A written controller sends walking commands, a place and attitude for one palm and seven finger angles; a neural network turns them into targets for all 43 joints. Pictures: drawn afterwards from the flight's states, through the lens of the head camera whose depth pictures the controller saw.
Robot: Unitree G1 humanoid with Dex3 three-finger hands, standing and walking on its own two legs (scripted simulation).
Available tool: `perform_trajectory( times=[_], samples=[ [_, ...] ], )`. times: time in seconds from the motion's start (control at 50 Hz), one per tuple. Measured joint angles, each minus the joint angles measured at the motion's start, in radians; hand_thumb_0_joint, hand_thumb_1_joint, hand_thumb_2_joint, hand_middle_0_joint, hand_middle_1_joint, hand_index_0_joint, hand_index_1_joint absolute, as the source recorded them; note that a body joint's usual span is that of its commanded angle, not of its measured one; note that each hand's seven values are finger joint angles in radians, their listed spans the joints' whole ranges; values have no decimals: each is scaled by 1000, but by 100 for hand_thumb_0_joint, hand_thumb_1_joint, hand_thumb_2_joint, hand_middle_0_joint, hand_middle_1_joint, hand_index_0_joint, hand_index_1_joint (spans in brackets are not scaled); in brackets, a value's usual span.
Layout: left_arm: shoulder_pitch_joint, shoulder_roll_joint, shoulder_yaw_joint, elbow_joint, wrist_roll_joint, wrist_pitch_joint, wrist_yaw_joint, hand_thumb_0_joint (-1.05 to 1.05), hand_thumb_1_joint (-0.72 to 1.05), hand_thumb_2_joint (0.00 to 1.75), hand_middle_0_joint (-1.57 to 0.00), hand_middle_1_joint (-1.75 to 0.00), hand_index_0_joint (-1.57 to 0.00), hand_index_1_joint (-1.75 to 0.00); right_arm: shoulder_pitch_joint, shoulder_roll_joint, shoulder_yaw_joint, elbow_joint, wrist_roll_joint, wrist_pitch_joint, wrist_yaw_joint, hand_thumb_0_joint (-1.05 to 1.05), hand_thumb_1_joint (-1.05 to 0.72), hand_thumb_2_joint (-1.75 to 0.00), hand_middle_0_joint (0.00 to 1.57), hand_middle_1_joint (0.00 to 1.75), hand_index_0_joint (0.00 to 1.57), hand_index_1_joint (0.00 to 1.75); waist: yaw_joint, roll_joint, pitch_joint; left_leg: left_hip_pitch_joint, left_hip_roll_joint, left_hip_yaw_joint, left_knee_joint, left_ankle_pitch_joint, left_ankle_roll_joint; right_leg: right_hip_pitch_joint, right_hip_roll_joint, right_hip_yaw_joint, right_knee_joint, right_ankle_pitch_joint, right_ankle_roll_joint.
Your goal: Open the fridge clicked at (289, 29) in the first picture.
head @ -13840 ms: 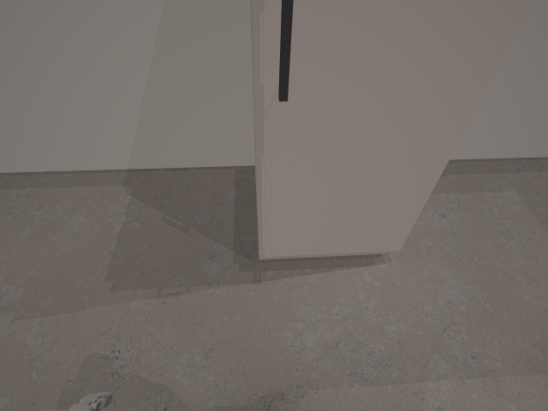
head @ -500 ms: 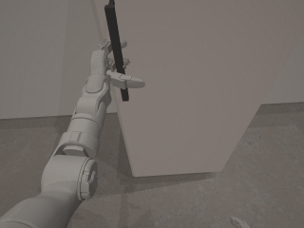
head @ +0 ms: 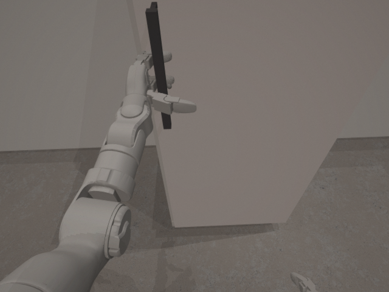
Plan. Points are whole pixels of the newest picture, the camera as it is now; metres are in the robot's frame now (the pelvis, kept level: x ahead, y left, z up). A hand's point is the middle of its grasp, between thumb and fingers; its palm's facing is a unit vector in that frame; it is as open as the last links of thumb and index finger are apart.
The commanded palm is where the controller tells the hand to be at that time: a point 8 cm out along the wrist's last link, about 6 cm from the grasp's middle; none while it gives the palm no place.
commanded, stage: slide the fingers in behind the handle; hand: left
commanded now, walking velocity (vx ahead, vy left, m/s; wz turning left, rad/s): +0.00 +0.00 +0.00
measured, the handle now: (161, 74) +0.52 +0.10 +0.20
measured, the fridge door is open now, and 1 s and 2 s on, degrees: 0 0 1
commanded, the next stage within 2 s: grip the handle and tug to test in 0.30 s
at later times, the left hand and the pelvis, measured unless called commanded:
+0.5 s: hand (173, 85) +0.47 +0.07 +0.20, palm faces +0.06 -1.00 +0.00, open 13.9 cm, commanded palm +0.44 +0.12 +0.20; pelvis +0.00 +0.00 +0.00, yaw +0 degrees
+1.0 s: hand (172, 85) +0.47 +0.07 +0.20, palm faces +0.07 -1.00 +0.00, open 7.0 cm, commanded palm +0.44 +0.11 +0.20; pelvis +0.01 +0.00 +0.00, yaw +0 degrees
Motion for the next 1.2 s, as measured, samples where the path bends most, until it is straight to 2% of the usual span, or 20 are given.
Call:
perform_trajectory(
  times=[0.28, 0.44, 0.54, 0.74, 1.08, 1.14, 1.2],
  samples=[
    [-53, 3, -4, 76, 8, -27, 18, -1, -50, 30, -29, -120, -28, -120, 24, -2, -1, 27, -3, -9, -3, 2, -90, -90, 20, 30, 20, 29, -9, 1, 12, -20, -1, -8, 12, 0, 0, -15, -2, -7, 9, -2, -1],
    [-82, 19, 14, 135, 9, -57, 6, -1, -50, 30, -29, -120, -29, -120, 36, -5, -1, 32, -6, -20, -1, 1, -90, -90, 20, 30, 20, 29, -18, -3, 8, -33, 2, -7, 14, 0, -3, -30, 1, -6, 12, -2, -4],
    [-87, 28, 22, 156, 12, -78, 1, -1, -44, 33, -30, -121, -30, -121, 42, -8, -4, 30, -5, -24, 1, 1, -90, -90, 20, 30, 20, 29, -25, -1, 7, -39, 4, -5, 17, -2, -3, -36, 3, -4, 15, -2, -5],
    [-54, 26, 19, 120, 10, -93, 2, 0, -9, 48, -33, -126, -32, -126, 54, -11, -13, 25, -2, -30, 10, 1, -90, -90, 20, 30, 20, 29, -21, 5, 3, -35, 7, -2, 14, -6, -5, -36, 6, 0, 16, -7, -6],
    [6, 0, -3, 1, 2, -26, 2, 1, 67, 80, -39, -136, -38, -137, 17, -4, -13, 10, 2, -16, 10, 2, -90, -90, 20, 30, 20, 29, 0, 8, -4, -8, 8, -7, 3, -18, -7, -8, 8, -5, 8, -23, -5],
    [6, -5, -9, -10, 3, -14, 4, 1, 76, 84, -40, -138, -40, -139, 9, -3, -12, 6, 2, -12, 8, 2, -90, -90, 20, 30, 20, 29, 3, 7, -3, -6, 8, -10, 4, -20, -7, -5, 8, -8, 7, -25, -5],
    [9, -9, -11, -18, 4, -6, 3, 1, 78, 85, -40, -139, -41, -139, 1, -3, -12, 3, 0, -6, 7, 1, -90, -90, 20, 30, 20, 29, 6, 7, -4, -4, 7, -10, 3, -21, -6, -2, 7, -8, 7, -27, -4]
  ],
)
